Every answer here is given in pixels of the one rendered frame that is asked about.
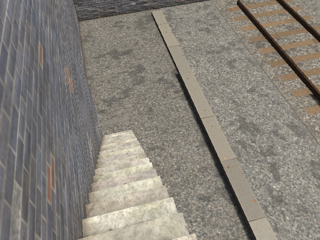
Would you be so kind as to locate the stairs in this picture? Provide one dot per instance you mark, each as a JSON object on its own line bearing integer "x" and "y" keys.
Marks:
{"x": 128, "y": 200}

